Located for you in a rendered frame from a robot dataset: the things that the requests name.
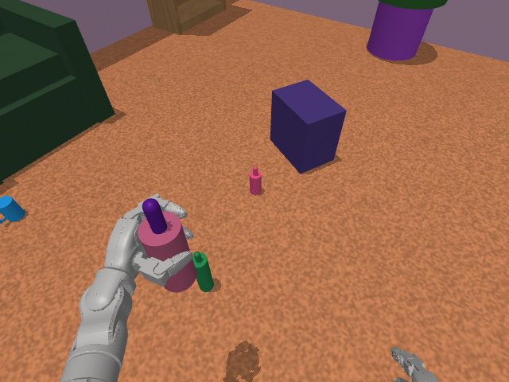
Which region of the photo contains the potted plant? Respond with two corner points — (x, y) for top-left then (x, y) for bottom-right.
(367, 0), (448, 60)

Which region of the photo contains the right robot hand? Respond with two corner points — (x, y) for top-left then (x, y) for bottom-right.
(391, 347), (438, 382)

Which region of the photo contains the bookshelf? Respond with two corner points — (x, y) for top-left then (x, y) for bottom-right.
(146, 0), (227, 35)

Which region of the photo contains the left robot hand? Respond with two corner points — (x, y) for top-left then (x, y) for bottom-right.
(103, 193), (193, 287)

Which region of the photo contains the armchair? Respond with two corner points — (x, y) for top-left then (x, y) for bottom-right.
(0, 0), (115, 185)

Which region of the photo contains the left robot arm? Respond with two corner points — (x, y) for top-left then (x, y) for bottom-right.
(60, 267), (136, 382)

